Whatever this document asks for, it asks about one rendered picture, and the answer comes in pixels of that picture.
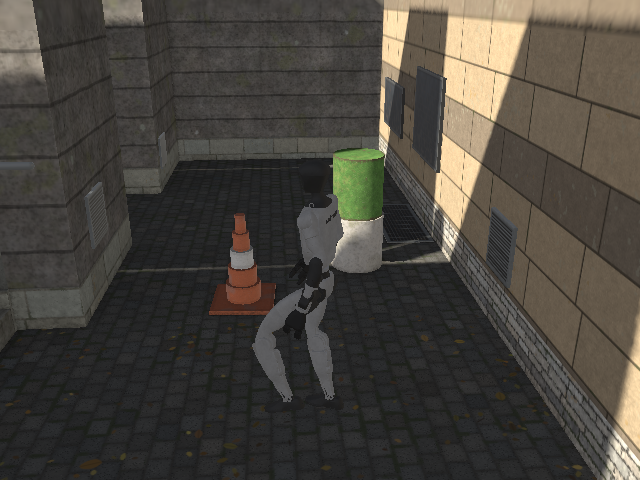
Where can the right robot upper arm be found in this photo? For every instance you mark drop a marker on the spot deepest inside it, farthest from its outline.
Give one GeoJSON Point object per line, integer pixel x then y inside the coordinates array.
{"type": "Point", "coordinates": [339, 224]}

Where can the robot right foot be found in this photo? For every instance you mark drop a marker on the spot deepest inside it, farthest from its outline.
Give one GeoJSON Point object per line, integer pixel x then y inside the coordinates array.
{"type": "Point", "coordinates": [320, 401]}

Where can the left robot forearm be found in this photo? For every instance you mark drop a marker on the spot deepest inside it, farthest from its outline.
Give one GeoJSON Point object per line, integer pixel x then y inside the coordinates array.
{"type": "Point", "coordinates": [314, 277]}

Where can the left robot hand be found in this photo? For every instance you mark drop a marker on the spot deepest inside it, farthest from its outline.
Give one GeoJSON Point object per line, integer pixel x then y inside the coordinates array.
{"type": "Point", "coordinates": [295, 320]}

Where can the right robot shin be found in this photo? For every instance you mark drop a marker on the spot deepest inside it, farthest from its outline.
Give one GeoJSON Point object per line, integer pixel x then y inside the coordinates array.
{"type": "Point", "coordinates": [322, 363]}

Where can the right robot hand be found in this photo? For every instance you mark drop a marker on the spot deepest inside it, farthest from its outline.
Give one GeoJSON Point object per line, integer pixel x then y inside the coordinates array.
{"type": "Point", "coordinates": [303, 274]}

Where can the left robot upper arm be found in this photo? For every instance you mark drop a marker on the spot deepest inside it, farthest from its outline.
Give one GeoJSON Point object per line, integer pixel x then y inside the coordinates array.
{"type": "Point", "coordinates": [307, 223]}

